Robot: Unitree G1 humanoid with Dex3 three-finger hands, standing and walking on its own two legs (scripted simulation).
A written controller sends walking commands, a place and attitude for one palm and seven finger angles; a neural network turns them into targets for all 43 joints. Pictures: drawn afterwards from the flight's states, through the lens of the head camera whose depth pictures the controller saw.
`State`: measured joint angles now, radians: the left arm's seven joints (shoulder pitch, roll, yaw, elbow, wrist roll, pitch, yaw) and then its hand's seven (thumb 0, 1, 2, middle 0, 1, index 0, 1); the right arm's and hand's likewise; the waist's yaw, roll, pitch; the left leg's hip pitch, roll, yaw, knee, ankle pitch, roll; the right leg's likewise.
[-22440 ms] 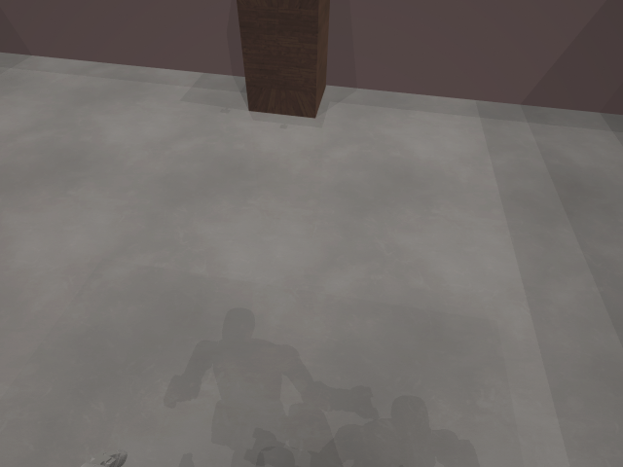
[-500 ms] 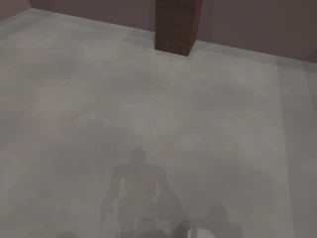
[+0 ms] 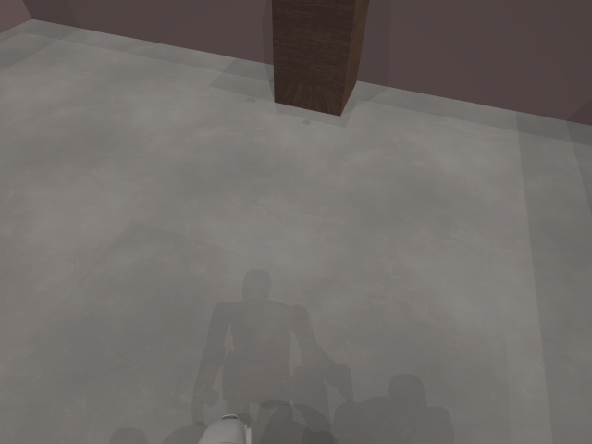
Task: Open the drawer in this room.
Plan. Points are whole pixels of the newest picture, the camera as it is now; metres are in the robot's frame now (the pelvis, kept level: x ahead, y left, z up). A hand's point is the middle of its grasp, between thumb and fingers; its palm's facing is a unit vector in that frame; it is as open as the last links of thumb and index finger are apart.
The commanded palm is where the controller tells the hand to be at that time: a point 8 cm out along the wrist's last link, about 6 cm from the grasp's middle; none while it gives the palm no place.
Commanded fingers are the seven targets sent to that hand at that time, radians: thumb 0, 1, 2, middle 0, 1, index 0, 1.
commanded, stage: turn or walk to find it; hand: left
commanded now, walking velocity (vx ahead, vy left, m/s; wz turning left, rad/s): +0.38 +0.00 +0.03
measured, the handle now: out of the picture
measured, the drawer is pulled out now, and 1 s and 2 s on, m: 0.00 0.00 0.00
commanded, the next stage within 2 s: none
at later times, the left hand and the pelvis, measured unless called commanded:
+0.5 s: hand (190, 328) +0.33 +0.22 -0.16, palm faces -0.03 -0.98 -0.19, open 7.4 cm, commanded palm none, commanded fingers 0.00 0.90 0.90 -0.20 -0.30 -0.20 -0.30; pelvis +0.23 +0.03 +0.00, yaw -2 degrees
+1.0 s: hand (229, 290) +0.42 +0.16 -0.17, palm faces +0.08 -0.98 -0.20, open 7.3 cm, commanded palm none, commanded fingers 0.00 0.90 0.90 -0.20 -0.30 -0.20 -0.30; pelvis +0.45 -0.02 +0.00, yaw +1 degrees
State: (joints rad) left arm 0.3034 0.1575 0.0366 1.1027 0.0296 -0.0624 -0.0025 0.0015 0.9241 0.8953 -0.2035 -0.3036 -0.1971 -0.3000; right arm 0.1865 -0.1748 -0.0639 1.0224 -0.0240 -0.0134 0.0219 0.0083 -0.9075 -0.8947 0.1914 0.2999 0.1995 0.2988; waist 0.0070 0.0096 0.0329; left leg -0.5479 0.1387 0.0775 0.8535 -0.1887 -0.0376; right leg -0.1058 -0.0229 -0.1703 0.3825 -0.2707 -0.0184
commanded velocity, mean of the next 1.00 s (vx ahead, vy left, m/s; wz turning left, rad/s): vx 0.38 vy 0.00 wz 0.02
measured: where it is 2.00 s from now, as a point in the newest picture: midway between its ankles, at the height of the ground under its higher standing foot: (305, 264)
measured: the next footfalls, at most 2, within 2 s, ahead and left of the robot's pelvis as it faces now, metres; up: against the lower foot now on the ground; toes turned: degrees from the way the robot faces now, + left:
left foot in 0.12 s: +0.19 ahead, +0.15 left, +0.00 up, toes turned +10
right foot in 0.62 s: +0.44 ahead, -0.12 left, +0.00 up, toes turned -11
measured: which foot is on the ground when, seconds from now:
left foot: up 0.00-0.10, down 0.12-0.62, up 0.64-1.00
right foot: down 0.00-0.12, up 0.14-0.60, down 0.62-1.00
